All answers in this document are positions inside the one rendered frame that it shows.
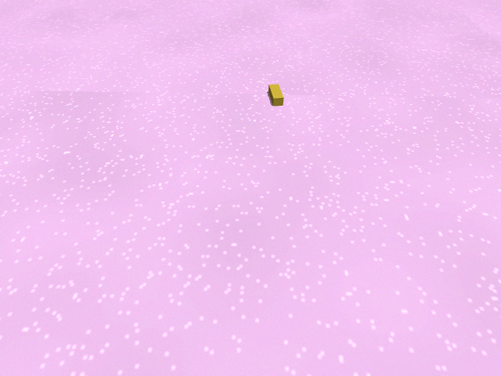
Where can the carton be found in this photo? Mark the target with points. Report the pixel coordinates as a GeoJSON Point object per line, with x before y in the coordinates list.
{"type": "Point", "coordinates": [276, 95]}

